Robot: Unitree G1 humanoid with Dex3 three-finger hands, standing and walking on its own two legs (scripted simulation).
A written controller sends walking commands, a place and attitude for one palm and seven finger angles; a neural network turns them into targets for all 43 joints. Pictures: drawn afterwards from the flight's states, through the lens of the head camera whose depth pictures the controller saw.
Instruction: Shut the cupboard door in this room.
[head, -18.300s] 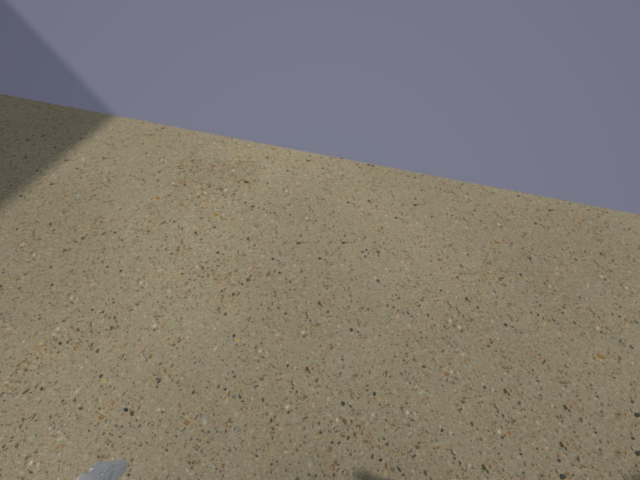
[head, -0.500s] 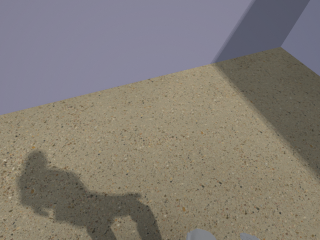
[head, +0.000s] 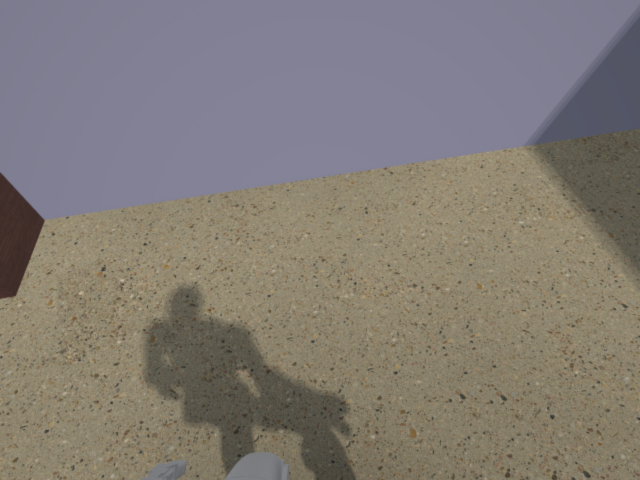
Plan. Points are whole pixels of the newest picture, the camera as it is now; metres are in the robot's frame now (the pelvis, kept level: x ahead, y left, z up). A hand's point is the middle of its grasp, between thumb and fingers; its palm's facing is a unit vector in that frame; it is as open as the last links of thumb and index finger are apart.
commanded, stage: walk to a spot facing it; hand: left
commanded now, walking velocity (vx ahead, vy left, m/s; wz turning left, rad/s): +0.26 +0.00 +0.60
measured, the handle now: out of the picture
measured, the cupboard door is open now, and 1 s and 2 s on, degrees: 84 84 84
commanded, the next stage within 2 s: turn to face it in 1.98 s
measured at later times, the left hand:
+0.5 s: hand out of the picture +0.04 +0.30 -0.16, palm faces +0.31 -0.93 -0.23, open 7.4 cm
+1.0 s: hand (157, 473) +0.16 +0.26 -0.17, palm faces +0.50 -0.84 -0.21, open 7.2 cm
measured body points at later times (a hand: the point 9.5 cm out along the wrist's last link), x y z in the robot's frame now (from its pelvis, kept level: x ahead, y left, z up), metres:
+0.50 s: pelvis +0.05 +0.07 +0.00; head +0.06 +0.10 +0.45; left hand +0.02 +0.35 -0.14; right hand +0.16 -0.15 -0.13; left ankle -0.04 +0.15 -0.74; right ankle +0.14 -0.07 -0.67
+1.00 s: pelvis +0.25 +0.09 +0.00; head +0.28 +0.10 +0.45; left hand +0.13 +0.30 -0.15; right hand +0.43 -0.10 -0.15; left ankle +0.24 +0.25 -0.67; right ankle +0.26 -0.02 -0.74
